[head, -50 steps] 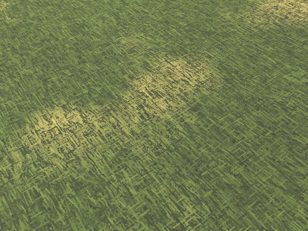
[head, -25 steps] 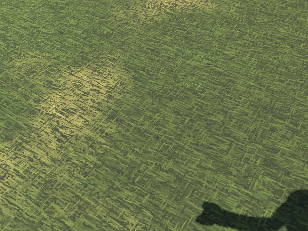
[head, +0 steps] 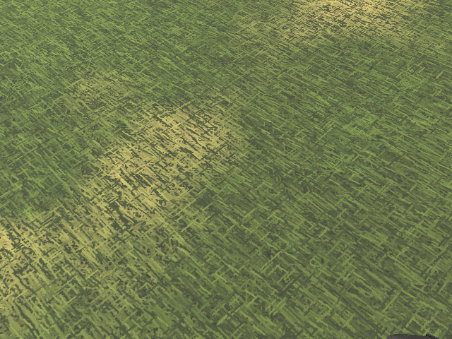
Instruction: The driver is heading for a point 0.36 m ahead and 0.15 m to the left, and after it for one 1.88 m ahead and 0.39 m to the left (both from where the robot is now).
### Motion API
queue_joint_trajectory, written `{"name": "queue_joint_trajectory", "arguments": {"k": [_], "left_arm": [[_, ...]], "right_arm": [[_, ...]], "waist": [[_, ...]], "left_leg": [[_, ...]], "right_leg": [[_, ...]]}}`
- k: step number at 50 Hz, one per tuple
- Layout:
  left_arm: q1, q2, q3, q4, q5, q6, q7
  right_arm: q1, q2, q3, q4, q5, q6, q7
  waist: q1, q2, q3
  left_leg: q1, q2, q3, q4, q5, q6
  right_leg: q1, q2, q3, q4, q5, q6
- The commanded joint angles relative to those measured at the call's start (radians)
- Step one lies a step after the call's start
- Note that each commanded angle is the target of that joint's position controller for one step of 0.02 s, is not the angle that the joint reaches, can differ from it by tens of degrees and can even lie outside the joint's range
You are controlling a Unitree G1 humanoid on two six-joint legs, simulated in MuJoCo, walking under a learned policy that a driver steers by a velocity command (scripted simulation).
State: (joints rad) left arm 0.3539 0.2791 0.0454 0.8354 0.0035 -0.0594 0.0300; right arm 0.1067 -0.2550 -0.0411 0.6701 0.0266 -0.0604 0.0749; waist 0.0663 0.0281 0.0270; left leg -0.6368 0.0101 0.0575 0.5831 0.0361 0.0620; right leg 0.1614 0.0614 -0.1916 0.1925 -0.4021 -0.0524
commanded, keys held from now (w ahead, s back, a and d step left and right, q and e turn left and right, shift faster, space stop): w+q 0.26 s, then q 0.38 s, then no key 0.18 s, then e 0.18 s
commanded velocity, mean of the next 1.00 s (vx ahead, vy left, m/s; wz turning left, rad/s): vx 0.24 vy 0.00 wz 0.42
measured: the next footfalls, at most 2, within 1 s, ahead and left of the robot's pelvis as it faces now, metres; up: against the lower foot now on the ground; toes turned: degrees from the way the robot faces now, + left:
left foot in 0.06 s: +0.22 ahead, +0.08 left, +0.00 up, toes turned +4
right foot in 0.48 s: +0.50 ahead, -0.09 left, +0.00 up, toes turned +22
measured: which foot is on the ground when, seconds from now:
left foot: up 0.00-0.04, down 0.06-0.48, up 0.50-0.88, down 0.90-1.00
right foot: down 0.00-0.08, up 0.10-0.46, down 0.48-0.98, up 1.00-1.00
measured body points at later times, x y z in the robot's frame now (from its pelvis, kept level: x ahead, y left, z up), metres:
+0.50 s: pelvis +0.30 -0.03 +0.00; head +0.33 -0.02 +0.44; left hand +0.43 +0.27 -0.07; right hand +0.46 -0.29 -0.11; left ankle +0.17 +0.08 -0.72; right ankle +0.46 -0.10 -0.73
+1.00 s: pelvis +0.36 -0.01 +0.01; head +0.35 +0.01 +0.46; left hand +0.33 +0.27 -0.11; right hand +0.61 -0.15 -0.08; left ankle +0.31 +0.09 -0.72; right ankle +0.46 -0.10 -0.72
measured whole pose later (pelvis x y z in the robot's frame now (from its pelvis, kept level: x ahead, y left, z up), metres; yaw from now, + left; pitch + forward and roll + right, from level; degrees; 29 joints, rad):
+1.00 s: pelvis +0.36 -0.01 +0.01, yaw +26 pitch -1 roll -1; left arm 0.21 0.27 0.03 0.78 0.01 0.00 -0.01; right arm 0.18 -0.23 -0.02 0.67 -0.03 0.04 -0.01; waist 0.05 -0.04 0.02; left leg -0.24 0.01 0.01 0.54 -0.29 0.01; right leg -0.31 -0.03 -0.05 0.51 -0.22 0.02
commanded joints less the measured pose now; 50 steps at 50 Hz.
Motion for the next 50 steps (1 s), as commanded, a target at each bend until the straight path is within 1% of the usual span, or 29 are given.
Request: {"name": "queue_joint_trajectory", "arguments": {"k": [1,2,3,4,5,6,7,8,9,12,16,19,23,24,25,26,27,28,29,31,35,41,43,44,45,46,47,48,50], "left_arm": [[0.004,0.214,0.055,-0.055,0.001,0.023,0.03],[-0.016,0.224,0.058,-0.066,0.004,0.028,0.032],[-0.062,0.225,0.055,-0.086,-0.002,0.023,0.029],[0.042,0.084,0.014,-0.126,0.03,0.001,0.008],[0.043,0.086,-0.004,-0.143,0.008,-0.045,-0.02],[-0.095,0.162,0.019,-0.179,-0.036,-0.077,-0.04],[-0.14,0.161,0.014,-0.208,-0.046,-0.092,-0.046],[-0.141,0.144,0.013,-0.2,-0.025,-0.094,-0.041],[-0.116,0.148,0.02,-0.194,-0.004,-0.084,-0.036],[-0.072,0.13,0.017,-0.191,0.016,-0.049,-0.029],[-0.23,0.069,-0.009,-0.238,0.024,-0.042,-0.019],[-0.288,0.09,0.002,-0.254,0.0,-0.044,-0.027],[-0.181,0.146,0.039,-0.232,0.006,-0.051,-0.031],[-0.123,0.175,0.047,-0.229,0.023,-0.056,-0.026],[-0.087,0.22,0.05,-0.246,0.038,-0.048,-0.017],[-0.057,0.244,0.061,-0.224,0.034,-0.028,-0.027],[-0.124,0.182,0.051,-0.26,0.024,-0.014,-0.024],[-0.162,0.125,0.034,-0.272,0.02,0.001,-0.017],[-0.199,0.103,0.022,-0.274,0.024,0.015,-0.014],[-0.241,0.118,0.026,-0.257,0.028,0.027,-0.007],[-0.217,0.12,0.034,-0.219,0.023,0.028,-0.002],[-0.241,0.153,0.043,-0.187,-0.004,0.048,-0.017],[-0.25,0.118,0.025,-0.166,-0.017,0.052,-0.026],[-0.218,0.076,0.009,-0.142,-0.022,0.049,-0.034],[-0.177,0.036,-0.008,-0.131,-0.005,0.04,-0.047],[-0.12,0.002,-0.015,-0.135,0.013,0.032,-0.054],[-0.176,0.065,-0.003,-0.131,0.017,0.038,-0.048],[-0.221,0.104,0.011,-0.141,0.009,0.043,-0.044],[-0.216,0.131,0.024,-0.133,0.004,0.055,-0.029]], "right_arm": [[0.007,-0.113,-0.037,-0.091,0.003,-0.008,0.009],[0.13,-0.165,-0.06,-0.069,0.005,-0.003,-0.001],[0.29,-0.212,-0.085,-0.04,0.0,0.001,-0.019],[0.351,-0.295,-0.103,-0.026,-0.005,0.007,-0.036],[0.338,-0.273,-0.094,-0.047,-0.006,-0.002,-0.041],[0.312,-0.218,-0.08,-0.049,-0.014,-0.005,-0.047],[0.24,-0.19,-0.07,-0.055,-0.011,-0.008,-0.048],[0.176,-0.166,-0.062,-0.068,-0.008,-0.01,-0.046],[0.132,-0.148,-0.055,-0.082,-0.017,-0.012,-0.048],[0.1,-0.155,-0.056,-0.079,-0.016,-0.015,-0.06],[0.136,-0.206,-0.072,-0.047,-0.01,0.005,-0.086],[0.203,-0.211,-0.076,-0.017,-0.001,0.035,-0.097],[0.131,-0.166,-0.069,-0.045,-0.001,0.052,-0.11],[0.146,-0.114,-0.054,-0.059,-0.01,0.048,-0.109],[0.258,-0.033,-0.029,-0.06,-0.039,0.046,-0.105],[0.428,-0.09,-0.029,-0.06,-0.007,0.04,-0.094],[0.389,-0.181,-0.053,-0.026,0.007,0.056,-0.099],[0.27,-0.217,-0.066,-0.041,0.007,0.076,-0.105],[0.215,-0.215,-0.071,-0.049,0.003,0.099,-0.115],[0.19,-0.173,-0.067,-0.071,0.0,0.122,-0.12],[0.168,-0.104,-0.046,-0.086,-0.019,0.114,-0.12],[0.124,-0.107,-0.034,-0.086,-0.023,0.116,-0.094],[0.163,-0.075,-0.027,-0.058,-0.032,0.11,-0.086],[0.18,-0.072,-0.024,-0.045,-0.041,0.107,-0.084],[0.187,-0.126,-0.03,-0.051,-0.053,0.106,-0.09],[0.099,-0.178,-0.034,-0.066,-0.066,0.106,-0.096],[0.036,-0.126,-0.025,-0.077,-0.071,0.096,-0.09],[0.018,-0.122,-0.026,-0.075,-0.071,0.087,-0.089],[0.029,-0.164,-0.042,-0.06,-0.057,0.073,-0.095]], "waist": [[-0.08,-0.146,-0.048],[-0.148,-0.149,-0.114],[-0.252,-0.098,-0.187],[-0.173,0.16,-0.294],[-0.167,0.142,-0.441],[-0.207,0.038,-0.305],[-0.157,-0.04,-0.164],[-0.104,-0.105,-0.077],[-0.067,-0.09,-0.044],[-0.025,-0.016,-0.027],[-0.081,0.027,-0.015],[-0.12,0.074,-0.085],[-0.033,0.108,-0.127],[-0.016,0.053,-0.195],[-0.059,-0.187,-0.294],[-0.119,-0.401,-0.42],[-0.091,-0.247,-0.353],[-0.058,-0.164,-0.251],[-0.058,-0.114,-0.194],[-0.08,-0.16,-0.098],[-0.07,-0.166,-0.137],[-0.057,-0.176,-0.137],[-0.093,-0.153,-0.123],[-0.104,-0.132,-0.115],[-0.081,-0.043,-0.127],[0.003,0.158,-0.109],[-0.034,0.144,-0.073],[-0.043,0.141,-0.028],[-0.058,0.175,0.012]], "left_leg": [[0.091,-0.084,0.078,0.022,-0.142,0.06],[0.255,-0.101,0.058,0.009,-0.161,0.092],[0.536,-0.082,-0.019,-0.089,-0.094,0.138],[0.978,0.177,-0.43,-0.026,-0.128,0.292],[1.114,0.324,-0.898,-0.197,-0.353,0.429],[1.011,0.291,-0.788,-0.284,-0.406,0.353],[0.836,0.258,-0.66,-0.313,-0.367,0.309],[0.681,0.21,-0.571,-0.334,-0.26,0.279],[0.573,0.171,-0.499,-0.355,-0.159,0.267],[0.379,0.119,-0.379,-0.378,0.029,0.264],[0.245,0.012,-0.232,-0.299,0.194,0.177],[0.323,0.017,-0.293,-0.217,0.111,0.123],[0.41,0.032,-0.417,-0.009,-0.003,0.042],[0.372,-0.027,-0.375,0.147,-0.111,-0.002],[0.185,-0.131,-0.264,0.438,-0.69,-0.06],[0.026,-0.13,-0.242,0.675,-0.792,-0.09],[-0.02,-0.065,-0.247,0.772,-0.681,-0.124],[-0.047,-0.039,-0.198,0.788,-0.597,-0.14],[-0.027,-0.013,-0.178,0.772,-0.545,-0.15],[0.055,0.011,-0.133,0.684,-0.491,-0.153],[0.132,0.015,-0.107,0.487,-0.491,-0.147],[0.305,0.013,-0.069,0.174,-0.408,-0.099],[0.451,-0.003,-0.052,-0.066,-0.283,-0.064],[0.562,-0.003,-0.067,-0.198,-0.209,-0.038],[0.661,0.118,-0.208,-0.237,-0.121,0.001],[0.506,0.249,-0.309,-0.244,-0.183,0.084],[0.352,0.228,-0.281,-0.28,-0.354,0.107],[0.345,0.175,-0.239,-0.288,-0.459,0.068],[0.372,0.175,-0.222,-0.286,-0.434,0.043]], "right_leg": [[0.04,-0.309,0.013,0.279,1.418,-0.01],[-0.012,-0.304,0.017,0.445,1.425,-0.013],[-0.181,-0.262,0.004,0.696,1.244,-0.003],[-0.648,-0.107,0.046,1.095,0.26,0.054],[-0.872,0.027,0.271,1.309,-0.188,0.059],[-0.967,-0.042,0.343,1.294,-0.091,0.031],[-0.964,-0.09,0.33,1.187,0.0,0.017],[-0.922,-0.123,0.309,1.088,0.035,0.025],[-0.855,-0.149,0.305,1.032,0.068,0.04],[-0.755,-0.172,0.263,0.907,0.105,0.108],[-0.635,-0.098,0.204,0.557,0.357,0.15],[-0.567,-0.026,0.222,0.399,0.477,0.15],[-0.452,-0.055,0.273,0.258,0.486,0.084],[-0.306,-0.148,0.322,0.243,0.619,0.037],[-0.056,-0.388,0.539,0.311,1.036,-0.053],[0.058,-0.576,0.895,0.256,0.871,-0.23],[-0.018,-0.51,0.857,0.207,0.595,-0.215],[-0.11,-0.439,0.685,0.19,0.449,-0.167],[-0.211,-0.384,0.582,0.172,0.388,-0.143],[-0.388,-0.303,0.417,0.116,0.378,-0.132],[-0.355,-0.324,0.342,0.107,0.545,-0.192],[-0.382,-0.342,0.316,0.098,0.391,-0.201],[-0.445,-0.303,0.303,0.139,0.311,-0.162],[-0.508,-0.266,0.285,0.158,0.242,-0.102],[-0.586,-0.206,0.241,0.232,0.137,-0.012],[-0.549,-0.117,0.143,0.271,0.028,0.064],[-0.432,-0.119,0.172,0.297,0.064,0.087],[-0.456,-0.097,0.162,0.308,0.133,0.088],[-0.522,-0.083,0.159,0.355,0.168,0.081]]}}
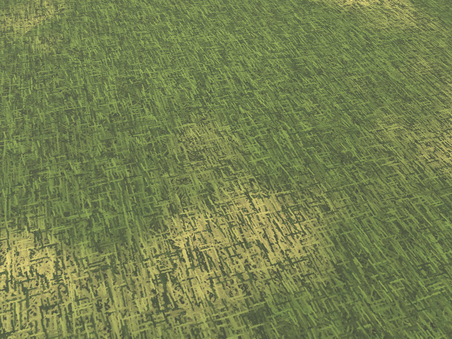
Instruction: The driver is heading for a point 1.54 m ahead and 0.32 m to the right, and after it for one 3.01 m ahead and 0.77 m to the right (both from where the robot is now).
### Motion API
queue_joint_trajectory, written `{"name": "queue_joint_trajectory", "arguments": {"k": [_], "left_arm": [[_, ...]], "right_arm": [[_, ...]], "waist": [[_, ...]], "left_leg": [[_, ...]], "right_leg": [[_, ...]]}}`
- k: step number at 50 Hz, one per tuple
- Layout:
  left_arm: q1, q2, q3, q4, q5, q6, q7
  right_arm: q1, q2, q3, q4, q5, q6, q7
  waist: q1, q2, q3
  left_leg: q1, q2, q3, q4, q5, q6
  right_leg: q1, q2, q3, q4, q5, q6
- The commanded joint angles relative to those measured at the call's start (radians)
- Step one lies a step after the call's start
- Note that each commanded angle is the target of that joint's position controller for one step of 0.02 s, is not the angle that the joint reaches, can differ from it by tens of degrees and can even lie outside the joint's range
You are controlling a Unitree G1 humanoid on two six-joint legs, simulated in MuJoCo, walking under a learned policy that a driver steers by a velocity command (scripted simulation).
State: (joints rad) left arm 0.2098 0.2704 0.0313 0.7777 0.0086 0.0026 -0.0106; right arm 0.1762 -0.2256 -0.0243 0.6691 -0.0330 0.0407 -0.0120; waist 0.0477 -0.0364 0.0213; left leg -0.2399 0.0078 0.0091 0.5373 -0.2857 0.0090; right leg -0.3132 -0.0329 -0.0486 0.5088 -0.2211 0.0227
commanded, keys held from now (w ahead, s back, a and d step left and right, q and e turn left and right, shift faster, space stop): e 0.62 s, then no key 0.08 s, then q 0.30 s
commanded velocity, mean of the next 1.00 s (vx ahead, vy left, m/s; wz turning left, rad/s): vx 0.01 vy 0.00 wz -0.30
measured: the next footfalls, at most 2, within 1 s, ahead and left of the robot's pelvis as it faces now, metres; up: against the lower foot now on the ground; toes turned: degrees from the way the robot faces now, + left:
right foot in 0.28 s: +0.05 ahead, -0.13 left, +0.00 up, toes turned -12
left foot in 0.80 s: +0.13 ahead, +0.08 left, +0.00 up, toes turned -27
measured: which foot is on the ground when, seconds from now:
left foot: down 0.00-0.28, up 0.30-0.78, down 0.80-1.00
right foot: up 0.00-0.26, down 0.28-1.00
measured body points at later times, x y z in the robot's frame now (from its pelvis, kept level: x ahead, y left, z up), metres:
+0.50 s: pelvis +0.01 -0.05 +0.01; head +0.04 -0.09 +0.46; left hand +0.22 +0.19 -0.07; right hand +0.10 -0.37 -0.10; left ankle +0.04 +0.12 -0.64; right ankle +0.01 -0.12 -0.73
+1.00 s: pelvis +0.04 -0.01 +0.00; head +0.06 -0.01 +0.45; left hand +0.27 +0.18 -0.10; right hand +0.09 -0.31 -0.10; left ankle +0.09 +0.09 -0.73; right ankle +0.01 -0.12 -0.73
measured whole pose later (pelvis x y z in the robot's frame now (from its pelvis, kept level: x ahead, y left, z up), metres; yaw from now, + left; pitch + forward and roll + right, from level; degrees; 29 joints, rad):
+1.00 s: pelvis +0.04 -0.01 +0.00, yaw -20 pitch +0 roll +0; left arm 0.17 0.25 0.04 0.68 0.02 0.02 0.03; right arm 0.18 -0.25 -0.04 0.74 0.01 -0.02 -0.01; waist 0.00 -0.02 0.03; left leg -0.25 -0.05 -0.12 0.52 -0.25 0.00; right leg -0.24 0.07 0.12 0.51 -0.26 -0.01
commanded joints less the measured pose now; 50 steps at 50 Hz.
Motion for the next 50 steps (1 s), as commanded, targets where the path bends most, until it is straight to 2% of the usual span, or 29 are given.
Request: {"name": "queue_joint_trajectory", "arguments": {"k": [1,4,5,6,7,9,12,13,14,15,16,17,18,19,20,23,28,32,35,37,39,40,41,42,43,44,45,47,50], "left_arm": [[-0.057,0.143,0.043,-0.076,-0.006,-0.003,0.011],[-0.041,0.124,0.052,-0.089,-0.021,0.005,0.004],[-0.045,0.113,0.055,-0.098,-0.023,0.011,0.002],[-0.039,0.102,0.055,-0.102,-0.026,0.018,-0.001],[-0.031,0.092,0.053,-0.104,-0.027,0.024,-0.003],[-0.02,0.087,0.051,-0.11,-0.029,0.033,-0.01],[0.03,0.094,0.06,-0.113,-0.032,0.036,-0.024],[0.049,0.115,0.07,-0.114,-0.025,0.035,-0.018],[0.067,0.221,0.1,-0.132,-0.019,0.03,-0.002],[0.092,0.322,0.114,-0.158,0.01,0.016,-0.002],[0.124,0.266,0.097,-0.161,0.027,-0.006,-0.009],[0.077,0.241,0.087,-0.163,0.02,-0.021,-0.007],[0.028,0.225,0.086,-0.167,-0.001,-0.023,0.002],[-0.011,0.205,0.078,-0.174,-0.019,-0.018,0.013],[-0.022,0.194,0.071,-0.179,-0.024,-0.011,0.022],[-0.014,0.189,0.069,-0.193,-0.018,0.0,0.035],[-0.01,0.203,0.078,-0.205,-0.019,0.016,0.049],[-0.033,0.206,0.083,-0.219,-0.013,0.025,0.047],[-0.046,0.193,0.077,-0.222,-0.007,0.03,0.039],[-0.058,0.164,0.062,-0.219,-0.002,0.033,0.034],[-0.085,0.102,0.034,-0.206,-0.004,0.031,0.031],[-0.041,0.069,0.022,-0.18,0.0,0.025,0.028],[0.015,0.066,0.02,-0.162,0.023,0.014,0.025],[0.087,0.077,0.027,-0.152,0.032,0.002,0.02],[0.043,0.101,0.03,-0.149,0.04,-0.001,0.023],[-0.016,0.135,0.042,-0.151,0.03,-0.001,0.027],[-0.053,0.135,0.046,-0.156,0.022,0.003,0.035],[-0.06,0.12,0.047,-0.169,0.017,0.01,0.043],[-0.046,0.098,0.052,-0.167,0.01,-0.001,0.045]], "right_arm": [[-0.027,-0.198,-0.062,-0.054,0.009,-0.032,-0.014],[-0.007,-0.194,-0.07,-0.059,0.017,-0.034,-0.033],[-0.007,-0.192,-0.071,-0.057,0.019,-0.036,-0.036],[-0.018,-0.191,-0.074,-0.055,0.025,-0.037,-0.037],[-0.038,-0.194,-0.078,-0.056,0.031,-0.036,-0.036],[-0.075,-0.205,-0.086,-0.057,0.036,-0.027,-0.033],[-0.095,-0.209,-0.091,-0.043,0.055,-0.013,-0.034],[-0.054,-0.19,-0.089,-0.022,0.059,-0.015,-0.032],[-0.007,-0.15,-0.081,-0.022,0.034,-0.02,-0.03],[-0.097,-0.105,-0.059,-0.091,0.004,-0.025,-0.036],[-0.14,-0.154,-0.072,-0.082,0.019,-0.028,-0.04],[-0.132,-0.165,-0.077,-0.075,0.035,-0.026,-0.039],[-0.116,-0.17,-0.082,-0.051,0.031,-0.025,-0.045],[-0.116,-0.183,-0.088,-0.043,0.023,-0.024,-0.053],[-0.1,-0.178,-0.09,-0.036,0.024,-0.024,-0.052],[-0.068,-0.149,-0.083,-0.02,0.034,-0.027,-0.044],[-0.108,-0.146,-0.081,-0.025,0.035,-0.035,-0.044],[-0.107,-0.15,-0.081,-0.019,0.038,-0.05,-0.032],[-0.093,-0.155,-0.08,-0.013,0.041,-0.062,-0.02],[-0.069,-0.15,-0.074,-0.006,0.042,-0.068,-0.009],[-0.026,-0.111,-0.059,0.012,0.035,-0.077,0.006],[-0.028,-0.1,-0.05,0.014,0.021,-0.081,0.013],[-0.04,-0.159,-0.056,0.002,0.008,-0.082,0.011],[-0.099,-0.198,-0.058,-0.006,0.003,-0.081,0.009],[-0.119,-0.164,-0.053,-0.01,0.012,-0.079,0.012],[-0.111,-0.166,-0.053,-0.012,0.021,-0.079,0.015],[-0.096,-0.191,-0.059,-0.006,0.027,-0.08,0.014],[-0.079,-0.217,-0.064,-0.007,0.038,-0.081,0.007],[-0.059,-0.219,-0.068,-0.023,0.047,-0.065,-0.008]], "waist": [[-0.041,0.24,0.024],[-0.067,0.225,-0.008],[-0.071,0.204,-0.014],[-0.067,0.173,-0.022],[-0.062,0.152,-0.034],[-0.058,0.152,-0.062],[-0.024,0.156,-0.091],[-0.019,0.111,-0.095],[-0.041,-0.113,-0.109],[-0.014,-0.321,-0.119],[0.039,-0.15,-0.191],[0.007,-0.092,-0.147],[-0.016,-0.026,-0.119],[-0.029,-0.014,-0.103],[-0.043,-0.031,-0.111],[-0.048,-0.05,-0.13],[-0.028,-0.083,-0.096],[-0.022,-0.108,-0.081],[-0.011,-0.116,-0.101],[-0.012,-0.111,-0.122],[-0.052,-0.089,-0.127],[-0.051,-0.063,-0.116],[-0.007,0.034,-0.114],[0.079,0.167,-0.099],[0.046,0.186,-0.082],[0.009,0.173,-0.048],[-0.007,0.174,-0.041],[-0.015,0.204,-0.023],[-0.03,0.182,-0.05]], "left_leg": [[-0.016,0.204,-0.176,-0.227,-0.025,0.112],[0.046,0.311,-0.21,-0.181,0.307,0.202],[0.081,0.348,-0.222,-0.166,0.431,0.229],[0.111,0.357,-0.211,-0.15,0.505,0.239],[0.125,0.349,-0.185,-0.134,0.549,0.233],[0.126,0.326,-0.127,-0.101,0.594,0.211],[0.094,0.287,-0.039,-0.005,0.525,0.146],[0.046,0.248,0.013,0.083,0.41,0.091],[-0.131,0.15,0.113,0.327,0.114,-0.01],[-0.399,-0.033,0.061,0.566,-0.427,-0.086],[-0.415,-0.016,-0.088,0.715,-0.45,-0.08],[-0.445,0.003,-0.103,0.745,-0.367,-0.067],[-0.458,0.021,-0.103,0.711,-0.275,-0.063],[-0.463,0.032,-0.111,0.67,-0.199,-0.065],[-0.41,0.023,-0.106,0.664,-0.148,-0.073],[-0.383,-0.007,-0.098,0.613,-0.07,-0.094],[-0.371,-0.017,-0.12,0.402,-0.031,-0.117],[-0.293,-0.023,-0.124,0.281,-0.04,-0.113],[-0.208,-0.019,-0.106,0.215,-0.065,-0.101],[-0.143,-0.003,-0.088,0.153,-0.063,-0.087],[0.011,0.012,-0.071,-0.065,0.087,-0.062],[0.094,0.028,-0.096,-0.19,0.232,-0.043],[0.146,0.12,-0.21,-0.185,0.409,-0.003],[0.091,0.174,-0.265,-0.145,0.469,0.076],[-0.004,0.168,-0.288,-0.178,0.277,0.116],[-0.027,0.134,-0.282,-0.193,0.168,0.099],[-0.036,0.125,-0.29,-0.195,0.136,0.085],[-0.036,0.133,-0.337,-0.193,0.159,0.095],[0.002,0.13,-0.384,-0.153,0.228,0.12]], "right_leg": [[-0.072,0.011,0.02,0.085,-0.038,0.0],[-0.171,-0.001,0.031,0.334,-0.259,-0.009],[-0.22,-0.018,0.049,0.41,-0.325,-0.006],[-0.244,-0.031,0.056,0.43,-0.346,0.0],[-0.237,-0.036,0.049,0.415,-0.33,0.006],[-0.171,-0.026,0.014,0.343,-0.261,0.012],[-0.018,0.029,-0.056,0.105,-0.059,-0.017],[0.068,0.048,-0.026,-0.009,0.074,-0.046],[0.216,-0.098,0.226,-0.101,0.433,-0.119],[0.271,-0.353,0.635,-0.159,0.69,-0.359],[0.301,-0.366,0.622,-0.163,0.63,-0.415],[0.282,-0.318,0.519,-0.144,0.574,-0.37],[0.266,-0.258,0.445,-0.137,0.49,-0.307],[0.254,-0.229,0.416,-0.135,0.467,-0.268],[0.22,-0.194,0.383,-0.14,0.489,-0.252],[0.233,-0.16,0.359,-0.153,0.466,-0.249],[0.221,-0.138,0.424,-0.173,0.233,-0.242],[0.161,-0.124,0.474,-0.171,0.118,-0.245],[0.143,-0.127,0.495,-0.14,0.191,-0.251],[0.152,-0.136,0.489,-0.111,0.267,-0.248],[0.108,-0.107,0.448,-0.085,0.268,-0.211],[0.082,-0.075,0.418,-0.093,0.198,-0.165],[0.051,-0.014,0.346,-0.033,0.061,-0.11],[0.062,0.065,0.25,-0.033,-0.097,-0.062],[0.125,0.06,0.219,-0.058,-0.078,-0.024],[0.126,0.067,0.207,-0.044,-0.056,-0.016],[0.126,0.072,0.193,-0.022,-0.035,-0.02],[0.103,0.071,0.178,-0.011,-0.019,-0.022],[0.076,0.079,0.144,0.012,-0.018,-0.02]]}}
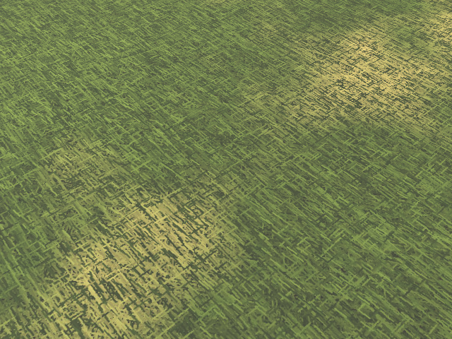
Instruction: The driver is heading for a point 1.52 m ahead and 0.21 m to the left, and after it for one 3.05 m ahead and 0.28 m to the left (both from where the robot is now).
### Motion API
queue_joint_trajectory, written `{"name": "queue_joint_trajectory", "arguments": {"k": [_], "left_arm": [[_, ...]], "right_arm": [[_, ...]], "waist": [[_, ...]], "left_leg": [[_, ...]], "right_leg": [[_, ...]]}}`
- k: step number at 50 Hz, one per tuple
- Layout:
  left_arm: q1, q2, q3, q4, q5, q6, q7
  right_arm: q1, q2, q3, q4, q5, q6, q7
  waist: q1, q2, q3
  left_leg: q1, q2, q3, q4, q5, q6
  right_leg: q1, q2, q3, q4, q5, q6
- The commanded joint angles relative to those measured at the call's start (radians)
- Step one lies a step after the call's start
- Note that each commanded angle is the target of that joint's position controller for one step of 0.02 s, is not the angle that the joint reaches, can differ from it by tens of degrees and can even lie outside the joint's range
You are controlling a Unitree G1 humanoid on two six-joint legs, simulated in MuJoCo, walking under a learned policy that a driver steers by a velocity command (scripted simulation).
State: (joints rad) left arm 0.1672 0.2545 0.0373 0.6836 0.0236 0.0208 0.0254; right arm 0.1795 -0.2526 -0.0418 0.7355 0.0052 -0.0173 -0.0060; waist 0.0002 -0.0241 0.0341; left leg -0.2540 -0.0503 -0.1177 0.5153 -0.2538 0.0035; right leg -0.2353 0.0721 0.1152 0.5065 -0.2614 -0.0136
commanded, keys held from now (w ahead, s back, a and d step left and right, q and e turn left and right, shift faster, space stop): q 0.18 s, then w+q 0.34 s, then w+e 0.14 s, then e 0.34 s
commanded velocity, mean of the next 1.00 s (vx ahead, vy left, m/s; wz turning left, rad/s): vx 0.21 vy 0.00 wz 0.20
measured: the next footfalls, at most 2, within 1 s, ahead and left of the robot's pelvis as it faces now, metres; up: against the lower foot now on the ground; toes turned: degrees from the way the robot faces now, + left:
left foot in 0.46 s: +0.05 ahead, +0.17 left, +0.00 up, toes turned +19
right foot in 0.92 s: +0.41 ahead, +0.11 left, +0.00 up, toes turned +13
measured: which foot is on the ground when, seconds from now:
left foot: down 0.00-0.14, up 0.16-0.44, down 0.46-0.94, up 0.96-1.00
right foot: down 0.00-0.46, up 0.48-0.90, down 0.92-1.00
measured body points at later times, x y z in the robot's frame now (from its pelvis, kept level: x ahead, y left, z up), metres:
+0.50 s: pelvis +0.04 +0.07 -0.01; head +0.05 +0.09 +0.44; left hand +0.04 +0.38 -0.13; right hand +0.28 -0.15 -0.08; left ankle +0.01 +0.16 -0.74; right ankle +0.00 -0.11 -0.71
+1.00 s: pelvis +0.23 +0.14 -0.02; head +0.28 +0.16 +0.43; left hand +0.37 +0.43 -0.11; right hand +0.38 -0.12 -0.13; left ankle +0.05 +0.20 -0.65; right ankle +0.37 +0.10 -0.74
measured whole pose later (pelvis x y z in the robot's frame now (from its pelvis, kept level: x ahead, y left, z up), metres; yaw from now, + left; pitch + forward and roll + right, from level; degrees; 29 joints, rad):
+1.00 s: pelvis +0.23 +0.14 -0.02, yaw +12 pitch +2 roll -1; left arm 0.11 0.30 0.04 0.65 0.00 -0.06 -0.05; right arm 0.27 -0.31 -0.03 0.72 -0.01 -0.03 -0.03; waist -0.02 -0.01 0.07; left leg -0.29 -0.07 -0.02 1.18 -0.54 -0.03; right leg -0.51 0.09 -0.03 0.54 -0.09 -0.09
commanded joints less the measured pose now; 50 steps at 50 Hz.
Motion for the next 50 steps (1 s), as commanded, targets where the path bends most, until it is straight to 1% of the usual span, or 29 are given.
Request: {"name": "queue_joint_trajectory", "arguments": {"k": [1,4,6,8,9,10,11,13,16,19,21,22,23,24,25,26,27,28,29,31,35,38,42,45,46,47,48,49,50], "left_arm": [[0.001,0.11,0.049,-0.072,-0.008,-0.024,0.007],[0.021,0.11,0.062,-0.071,-0.013,-0.031,0.0],[0.033,0.134,0.075,-0.073,-0.012,-0.031,-0.003],[0.059,0.178,0.089,-0.074,-0.003,-0.029,-0.001],[0.04,0.176,0.086,-0.087,-0.001,-0.033,0.006],[0.059,0.167,0.079,-0.096,-0.002,-0.038,0.012],[0.047,0.166,0.076,-0.097,-0.01,-0.041,0.018],[0.05,0.191,0.082,-0.083,-0.032,-0.045,0.021],[0.076,0.211,0.087,-0.075,-0.028,-0.044,0.015],[0.075,0.241,0.096,-0.063,-0.045,-0.053,-0.008],[0.056,0.24,0.094,-0.054,-0.057,-0.055,-0.022],[0.061,0.215,0.087,-0.049,-0.055,-0.058,-0.026],[0.07,0.167,0.07,-0.048,-0.041,-0.065,-0.03],[0.021,0.088,0.043,-0.091,-0.005,-0.074,-0.033],[-0.04,0.097,0.041,-0.165,-0.025,-0.103,-0.031],[-0.072,0.171,0.057,-0.163,-0.062,-0.124,-0.036],[-0.047,0.191,0.06,-0.143,-0.065,-0.133,-0.043],[-0.017,0.181,0.059,-0.109,-0.044,-0.133,-0.043],[-0.006,0.181,0.061,-0.093,-0.025,-0.13,-0.045],[0.019,0.156,0.054,-0.06,-0.024,-0.116,-0.056],[-0.039,0.105,0.028,-0.049,-0.032,-0.103,-0.062],[-0.143,0.061,0.007,-0.07,-0.034,-0.112,-0.082],[-0.143,0.102,0.02,-0.084,-0.036,-0.114,-0.109],[0.057,0.175,0.056,-0.041,-0.025,-0.114,-0.109],[0.156,0.203,0.068,-0.029,-0.025,-0.116,-0.092],[0.198,0.283,0.079,-0.04,-0.015,-0.109,-0.075],[0.174,0.289,0.072,-0.066,-0.002,-0.106,-0.069],[0.128,0.237,0.071,-0.096,-0.017,-0.084,-0.058],[0.057,0.199,0.058,-0.106,-0.03,-0.07,-0.046]], "right_arm": [[-0.06,-0.195,-0.054,-0.097,0.012,0.0,-0.017],[-0.07,-0.194,-0.06,-0.127,0.017,0.021,-0.023],[-0.077,-0.184,-0.06,-0.149,0.021,0.03,-0.022],[-0.058,-0.161,-0.055,-0.16,0.018,0.033,-0.014],[-0.05,-0.169,-0.061,-0.16,0.014,0.034,-0.008],[-0.052,-0.202,-0.076,-0.16,0.015,0.035,-0.004],[-0.052,-0.196,-0.078,-0.159,0.022,0.04,0.002],[-0.106,-0.143,-0.054,-0.173,0.024,0.044,0.013],[-0.135,-0.12,-0.036,-0.2,0.022,0.032,0.035],[-0.111,-0.124,-0.031,-0.203,0.023,0.017,0.045],[-0.015,-0.137,-0.041,-0.168,0.024,0.013,0.045],[0.063,-0.15,-0.051,-0.135,0.023,0.014,0.041],[0.177,-0.193,-0.075,-0.104,0.03,0.014,0.032],[0.304,-0.298,-0.102,-0.097,0.028,0.009,0.016],[0.282,-0.364,-0.102,-0.14,0.012,-0.021,0.026],[0.256,-0.273,-0.081,-0.14,0.009,-0.043,0.032],[0.218,-0.21,-0.058,-0.136,0.006,-0.053,0.031],[0.174,-0.178,-0.046,-0.144,0.003,-0.057,0.028],[0.132,-0.166,-0.038,-0.145,-0.002,-0.055,0.025],[0.12,-0.174,-0.033,-0.137,-0.015,-0.061,0.014],[0.135,-0.173,-0.027,-0.089,-0.017,-0.061,-0.003],[0.173,-0.19,-0.029,-0.047,-0.016,-0.055,-0.022],[0.164,-0.215,-0.039,-0.023,-0.007,-0.039,-0.035],[0.124,-0.223,-0.046,-0.047,-0.008,-0.01,-0.056],[0.101,-0.215,-0.04,-0.065,-0.01,-0.01,-0.054],[0.198,-0.124,-0.013,-0.094,-0.049,-0.023,-0.043],[0.296,-0.109,0.005,-0.096,-0.038,-0.034,-0.023],[0.213,-0.22,-0.019,-0.087,-0.011,-0.04,-0.005],[0.115,-0.222,-0.021,-0.128,0.008,-0.036,-0.002]], "waist": [[0.014,0.16,-0.071],[0.01,0.106,-0.09],[0.004,0.015,-0.089],[0.005,-0.138,-0.079],[0.009,-0.206,-0.088],[0.023,-0.132,-0.095],[0.01,-0.052,-0.082],[0.043,-0.057,-0.014],[0.072,-0.091,-0.023],[0.062,-0.107,-0.03],[0.006,-0.094,-0.042],[-0.025,-0.069,-0.055],[-0.072,0.004,-0.095],[-0.113,0.268,-0.107],[-0.106,0.319,-0.128],[-0.111,0.189,-0.059],[-0.075,0.166,-0.011],[-0.05,0.111,0.004],[-0.028,0.111,0.014],[-0.015,0.134,-0.002],[-0.031,0.079,0.019],[-0.075,0.094,0.031],[-0.054,0.107,0.002],[0.045,0.134,-0.122],[0.11,0.092,-0.175],[0.052,-0.148,-0.304],[0.015,-0.221,-0.503],[0.078,-0.052,-0.491],[0.06,-0.006,-0.324]], "left_leg": [[0.021,0.184,-0.27,-0.116,0.214,0.132],[-0.013,0.143,-0.271,-0.059,0.226,0.124],[-0.087,0.075,-0.202,0.027,0.163,0.08],[-0.234,-0.018,-0.062,0.215,-0.027,0.009],[-0.293,-0.016,-0.003,0.42,-0.313,-0.017],[-0.35,0.023,0.003,0.615,-0.381,-0.035],[-0.384,0.062,-0.004,0.664,-0.322,-0.037],[-0.452,0.103,0.037,0.556,-0.188,-0.04],[-0.36,0.108,0.11,0.403,-0.161,-0.037],[-0.187,0.092,0.171,0.214,-0.151,-0.007],[-0.027,0.054,0.224,0.072,-0.046,0.018],[0.092,0.018,0.248,0.034,-0.035,0.032],[0.261,0.014,0.198,0.001,-0.058,0.063],[0.412,0.252,-0.205,-0.124,-0.095,0.161],[0.439,0.416,-0.7,-0.304,-0.377,0.361],[0.415,0.427,-0.663,-0.339,-0.415,0.367],[0.37,0.399,-0.533,-0.321,-0.334,0.327],[0.319,0.351,-0.411,-0.299,-0.205,0.284],[0.265,0.309,-0.313,-0.301,-0.069,0.253],[0.21,0.273,-0.184,-0.326,0.168,0.227],[0.184,0.209,0.041,-0.329,0.511,0.162],[0.133,0.186,0.137,-0.331,0.597,0.109],[0.248,0.231,0.158,-0.226,0.749,0.094],[0.3,0.218,0.168,0.084,1.036,0.065],[0.206,0.171,0.198,0.303,0.926,0.029],[-0.113,0.06,0.2,0.674,0.123,-0.028],[-0.384,-0.088,0.035,0.984,-0.471,-0.09],[-0.387,-0.011,-0.06,1.006,-0.348,-0.067],[-0.427,0.024,-0.03,0.95,-0.276,-0.055]], "right_leg": [[-0.005,-0.026,-0.027,0.019,0.025,0.016],[0.024,-0.043,-0.029,0.004,0.062,-0.001],[0.071,-0.104,0.027,-0.056,0.115,-0.043],[0.153,-0.297,0.214,-0.146,0.262,-0.171],[0.162,-0.436,0.317,-0.168,0.407,-0.27],[0.163,-0.491,0.344,-0.191,0.392,-0.317],[0.157,-0.464,0.295,-0.204,0.228,-0.288],[0.169,-0.376,0.193,-0.271,-0.094,-0.216],[0.152,-0.33,0.072,-0.299,-0.121,-0.188],[0.076,-0.327,-0.022,-0.293,-0.109,-0.173],[0.006,-0.326,-0.074,-0.226,-0.136,-0.151],[-0.059,-0.304,-0.116,-0.146,-0.143,-0.128],[-0.153,-0.257,-0.19,0.046,-0.103,-0.084],[-0.408,-0.154,-0.278,0.488,-0.286,0.012],[-0.692,-0.034,-0.106,0.692,-0.361,0.035],[-0.754,-0.102,-0.03,0.756,-0.284,0.014],[-0.75,-0.141,-0.04,0.719,-0.168,-0.006],[-0.697,-0.175,-0.048,0.671,-0.077,-0.006],[-0.64,-0.191,-0.052,0.604,-0.013,0.002],[-0.554,-0.189,-0.084,0.566,0.098,0.022],[-0.489,-0.158,-0.118,0.344,0.269,0.04],[-0.353,-0.111,-0.169,0.144,0.413,0.03],[-0.319,-0.061,-0.161,0.049,0.363,-0.014],[-0.134,0.017,-0.197,0.023,0.256,-0.066],[0.046,-0.006,-0.153,-0.075,0.414,-0.105],[0.406,-0.26,0.149,0.052,0.847,-0.236],[0.642,-0.495,0.615,-0.01,0.842,-0.466],[0.528,-0.424,0.516,-0.09,0.583,-0.413],[0.368,-0.37,0.406,-0.132,0.404,-0.356]]}}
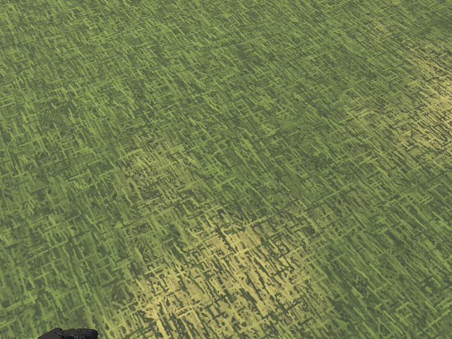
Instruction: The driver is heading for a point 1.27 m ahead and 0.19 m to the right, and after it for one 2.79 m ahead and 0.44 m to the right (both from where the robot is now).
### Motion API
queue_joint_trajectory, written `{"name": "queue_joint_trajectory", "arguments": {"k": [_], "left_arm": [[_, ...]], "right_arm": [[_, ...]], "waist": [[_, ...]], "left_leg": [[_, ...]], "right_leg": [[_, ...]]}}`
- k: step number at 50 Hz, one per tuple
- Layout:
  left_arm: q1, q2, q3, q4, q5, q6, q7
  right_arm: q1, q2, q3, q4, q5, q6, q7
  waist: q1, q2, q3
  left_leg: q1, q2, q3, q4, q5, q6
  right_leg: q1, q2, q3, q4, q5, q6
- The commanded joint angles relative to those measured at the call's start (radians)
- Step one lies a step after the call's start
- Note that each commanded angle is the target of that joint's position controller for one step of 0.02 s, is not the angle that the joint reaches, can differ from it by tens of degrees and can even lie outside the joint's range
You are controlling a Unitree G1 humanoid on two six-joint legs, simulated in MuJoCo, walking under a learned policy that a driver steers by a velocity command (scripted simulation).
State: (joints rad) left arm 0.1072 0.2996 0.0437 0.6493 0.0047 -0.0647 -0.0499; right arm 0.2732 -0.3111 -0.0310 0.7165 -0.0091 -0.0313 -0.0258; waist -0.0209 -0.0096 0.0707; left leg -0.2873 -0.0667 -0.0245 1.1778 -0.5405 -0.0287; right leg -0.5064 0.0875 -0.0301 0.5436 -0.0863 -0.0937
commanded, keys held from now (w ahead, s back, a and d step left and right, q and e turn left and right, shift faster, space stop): e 0.56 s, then no key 0.18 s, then q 0.26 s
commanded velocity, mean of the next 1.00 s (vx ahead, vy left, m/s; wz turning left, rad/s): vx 0.03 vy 0.00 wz -0.35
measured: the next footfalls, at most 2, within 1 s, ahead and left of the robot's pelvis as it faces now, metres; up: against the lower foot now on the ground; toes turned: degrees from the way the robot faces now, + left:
left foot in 0.34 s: +0.19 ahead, +0.16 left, +0.00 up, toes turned -17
right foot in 0.76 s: +0.06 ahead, -0.06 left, +0.00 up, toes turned -25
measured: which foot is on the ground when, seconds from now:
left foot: up 0.00-0.32, down 0.34-0.76, up 0.78-1.00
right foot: down 0.00-0.34, up 0.36-0.74, down 0.76-1.00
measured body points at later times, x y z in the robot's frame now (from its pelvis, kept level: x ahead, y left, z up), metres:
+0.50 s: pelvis +0.08 +0.08 +0.02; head +0.12 +0.09 +0.47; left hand +0.32 +0.31 -0.09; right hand +0.14 -0.23 -0.06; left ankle +0.15 +0.18 -0.72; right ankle +0.04 -0.06 -0.63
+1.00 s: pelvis +0.07 +0.05 +0.02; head +0.08 +0.04 +0.47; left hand +0.33 +0.20 -0.07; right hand +0.05 -0.25 -0.10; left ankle +0.10 +0.19 -0.67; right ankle +0.02 -0.04 -0.72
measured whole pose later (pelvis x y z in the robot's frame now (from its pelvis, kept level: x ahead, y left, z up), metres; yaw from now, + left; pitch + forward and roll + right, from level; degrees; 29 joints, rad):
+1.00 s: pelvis +0.07 +0.05 +0.02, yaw -21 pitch +0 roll -1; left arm 0.09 0.20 0.03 0.69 0.01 0.02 0.02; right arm 0.26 -0.30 -0.07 0.75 0.02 0.04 -0.02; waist -0.03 0.03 0.02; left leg -0.39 0.05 -0.01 0.91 -0.51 -0.09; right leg -0.22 0.01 -0.07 0.49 -0.28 -0.04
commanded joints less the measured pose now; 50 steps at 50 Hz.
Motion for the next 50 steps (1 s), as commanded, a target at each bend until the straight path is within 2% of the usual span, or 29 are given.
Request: {"name": "queue_joint_trajectory", "arguments": {"k": [1,3,4,6,7,9,11,13,15,16,17,18,19,20,21,22,24,27,30,34,36,37,38,39,40,41,43,46,50], "left_arm": [[0.074,0.13,0.042,-0.077,-0.021,0.028,0.037],[0.021,0.138,0.044,-0.086,-0.009,0.042,0.044],[0.002,0.142,0.049,-0.085,-0.003,0.044,0.044],[0.018,0.159,0.06,-0.077,0.002,0.047,0.05],[0.023,0.168,0.065,-0.073,-0.002,0.051,0.055],[0.017,0.175,0.071,-0.075,-0.013,0.068,0.065],[0.013,0.174,0.072,-0.076,-0.016,0.085,0.072],[0.016,0.169,0.072,-0.078,-0.016,0.097,0.073],[0.005,0.155,0.067,-0.083,-0.022,0.107,0.074],[0.027,0.13,0.061,-0.077,-0.026,0.109,0.075],[0.076,0.068,0.044,-0.077,-0.018,0.109,0.072],[0.077,0.076,0.051,-0.114,-0.02,0.093,0.068],[0.089,0.155,0.073,-0.094,-0.012,0.083,0.069],[0.096,0.185,0.088,-0.067,-0.026,0.091,0.071],[0.122,0.165,0.088,-0.041,-0.025,0.107,0.079],[0.134,0.148,0.085,-0.035,-0.02,0.119,0.083],[0.109,0.108,0.073,-0.051,-0.027,0.128,0.081],[0.027,0.076,0.058,-0.096,-0.03,0.123,0.074],[0.009,0.046,0.041,-0.113,-0.022,0.119,0.058],[0.044,0.057,0.042,-0.099,-0.02,0.124,0.05],[0.106,0.045,0.041,-0.067,-0.019,0.122,0.043],[0.12,0.061,0.043,-0.059,-0.016,0.12,0.043],[0.135,0.104,0.047,-0.062,-0.008,0.12,0.052],[0.065,0.142,0.044,-0.078,0.01,0.119,0.062],[0.057,0.053,0.023,-0.074,0.037,0.102,0.057],[0.021,0.033,0.014,-0.06,0.045,0.086,0.053],[-0.02,0.059,0.021,-0.045,0.031,0.063,0.055],[-0.01,0.096,0.037,-0.022,0.016,0.065,0.07],[-0.012,0.098,0.048,-0.005,0.004,0.086,0.084]], "right_arm": [[-0.009,-0.145,-0.027,-0.114,0.012,-0.011,0.01],[0.006,-0.127,-0.027,-0.12,0.0,0.017,-0.001],[0.034,-0.098,-0.02,-0.111,-0.005,0.021,-0.004],[0.046,-0.07,-0.01,-0.102,-0.013,0.018,-0.017],[0.044,-0.068,-0.009,-0.101,-0.014,0.018,-0.021],[0.019,-0.074,-0.011,-0.105,-0.006,0.021,-0.022],[-0.019,-0.075,-0.015,-0.12,0.001,0.021,-0.018],[-0.038,-0.076,-0.02,-0.13,0.006,0.012,-0.009],[-0.006,-0.073,-0.03,-0.122,0.009,-0.004,0.001],[0.015,-0.092,-0.042,-0.118,0.004,-0.008,0.0],[0.029,-0.173,-0.062,-0.131,-0.017,-0.004,-0.007],[-0.021,-0.237,-0.081,-0.13,-0.052,0.01,-0.004],[-0.052,-0.185,-0.069,-0.159,-0.06,0.006,-0.005],[-0.096,-0.128,-0.054,-0.168,-0.047,0.005,-0.01],[-0.131,-0.103,-0.048,-0.174,-0.028,0.006,-0.011],[-0.148,-0.088,-0.043,-0.174,-0.012,0.007,-0.016],[-0.135,-0.077,-0.038,-0.168,-0.014,0.016,-0.025],[-0.062,-0.097,-0.052,-0.141,-0.018,0.031,-0.033],[-0.062,-0.132,-0.07,-0.129,-0.009,0.037,-0.026],[-0.084,-0.148,-0.077,-0.11,0.015,0.038,-0.005],[-0.106,-0.141,-0.073,-0.094,0.035,0.04,-0.003],[-0.062,-0.118,-0.065,-0.068,0.042,0.037,-0.002],[-0.027,-0.055,-0.042,-0.062,0.012,0.027,0.008],[-0.014,0.016,-0.013,-0.082,-0.029,0.013,0.024],[-0.094,-0.036,-0.023,-0.083,-0.019,0.016,0.017],[-0.109,-0.064,-0.033,-0.079,0.002,0.022,0.018],[-0.104,-0.084,-0.044,-0.055,0.006,0.038,0.009],[-0.048,-0.109,-0.06,-0.043,0.022,0.053,0.005],[-0.058,-0.068,-0.056,-0.057,0.03,0.069,-0.001]], "waist": [[0.047,0.065,-0.239],[-0.009,0.007,-0.13],[-0.026,-0.031,-0.115],[-0.019,-0.064,-0.157],[-0.013,-0.066,-0.189],[0.001,-0.082,-0.224],[0.016,-0.113,-0.214],[0.027,-0.145,-0.201],[0.0,-0.158,-0.199],[-0.007,-0.139,-0.193],[0.017,0.044,-0.207],[0.055,0.333,-0.141],[0.04,0.259,-0.143],[0.048,0.169,-0.125],[0.06,0.128,-0.114],[0.055,0.132,-0.104],[0.035,0.148,-0.095],[-0.021,0.18,-0.121],[-0.032,0.188,-0.154],[-0.019,0.205,-0.164],[0.024,0.186,-0.161],[0.028,0.154,-0.159],[0.004,0.009,-0.21],[-0.045,-0.23,-0.197],[0.032,-0.18,-0.202],[0.015,-0.16,-0.16],[0.02,-0.175,-0.116],[0.019,-0.141,-0.105],[0.036,-0.106,-0.088]], "left_leg": [[-0.388,0.075,-0.099,0.204,0.056,-0.023],[-0.264,0.1,-0.078,0.038,0.107,-0.03],[-0.218,0.093,-0.054,-0.048,0.109,-0.04],[-0.175,0.076,-0.035,-0.16,0.121,-0.063],[-0.16,0.076,-0.042,-0.202,0.152,-0.069],[-0.133,0.068,-0.049,-0.277,0.229,-0.073],[-0.12,0.058,-0.053,-0.344,0.259,-0.069],[-0.102,0.047,-0.052,-0.431,0.252,-0.056],[-0.017,0.034,-0.035,-0.622,0.318,-0.027],[0.058,0.071,-0.053,-0.736,0.354,-0.001],[0.145,0.302,-0.261,-0.83,0.354,0.08],[0.093,0.472,-0.523,-0.902,0.46,0.24],[0.062,0.482,-0.534,-0.909,0.437,0.288],[0.044,0.419,-0.408,-0.883,0.422,0.25],[0.048,0.353,-0.304,-0.864,0.432,0.21],[0.062,0.327,-0.241,-0.856,0.463,0.199],[0.075,0.286,-0.135,-0.859,0.525,0.2],[0.207,0.321,-0.11,-0.842,0.594,0.235],[0.207,0.35,-0.089,-0.825,0.651,0.255],[0.183,0.369,-0.087,-0.794,0.729,0.267],[0.145,0.346,-0.06,-0.738,0.727,0.231],[0.085,0.318,-0.032,-0.707,0.652,0.173],[-0.053,0.247,0.028,-0.597,0.441,0.08],[-0.182,0.151,0.101,-0.539,0.078,-0.013],[-0.121,0.168,0.024,-0.479,-0.013,-0.038],[-0.11,0.167,0.009,-0.464,0.026,-0.038],[-0.13,0.153,0.003,-0.433,0.081,-0.046],[-0.157,0.126,-0.005,-0.267,0.035,-0.063],[-0.224,0.131,0.004,-0.211,0.014,-0.07]], "right_leg": [[0.457,-0.341,0.481,-0.221,0.124,-0.232],[0.193,-0.258,0.401,-0.281,0.036,-0.197],[0.125,-0.226,0.358,-0.283,0.085,-0.188],[0.113,-0.211,0.322,-0.249,0.251,-0.191],[0.125,-0.209,0.32,-0.231,0.249,-0.183],[0.127,-0.195,0.336,-0.22,0.103,-0.154],[0.118,-0.184,0.374,-0.218,-0.065,-0.128],[0.136,-0.183,0.42,-0.196,-0.127,-0.108],[0.151,-0.168,0.45,-0.137,-0.115,-0.071],[0.127,-0.132,0.439,-0.081,-0.155,-0.031],[0.037,-0.044,0.33,0.137,-0.374,0.036],[-0.15,0.077,0.153,0.353,-0.541,0.086],[-0.148,-0.001,0.19,0.551,-0.504,0.114],[-0.144,-0.013,0.182,0.626,-0.43,0.127],[-0.14,-0.023,0.16,0.677,-0.374,0.149],[-0.155,-0.032,0.15,0.723,-0.325,0.168],[-0.144,-0.043,0.098,0.702,-0.274,0.193],[-0.159,-0.076,0.075,0.555,-0.283,0.214],[-0.037,-0.1,0.049,0.394,-0.35,0.199],[0.113,-0.08,0.003,0.176,-0.34,0.155],[0.246,-0.06,-0.026,-0.083,-0.16,0.106],[0.353,-0.064,-0.001,-0.21,-0.036,0.075],[0.537,-0.2,0.176,-0.216,0.17,0.035],[0.528,-0.389,0.332,-0.166,0.377,-0.088],[0.404,-0.409,0.322,-0.199,0.24,-0.169],[0.38,-0.363,0.275,-0.213,0.163,-0.147],[0.374,-0.325,0.217,-0.21,0.182,-0.108],[0.372,-0.35,0.179,-0.176,0.357,-0.141],[0.408,-0.389,0.165,-0.18,0.328,-0.169]]}}
Keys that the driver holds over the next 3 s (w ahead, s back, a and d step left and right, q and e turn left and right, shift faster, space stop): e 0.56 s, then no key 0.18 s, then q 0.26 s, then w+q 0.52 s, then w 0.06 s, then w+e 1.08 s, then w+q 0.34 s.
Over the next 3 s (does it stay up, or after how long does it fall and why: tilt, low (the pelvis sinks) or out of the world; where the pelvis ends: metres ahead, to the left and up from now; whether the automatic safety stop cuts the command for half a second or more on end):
stays up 0.96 -0.14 0.03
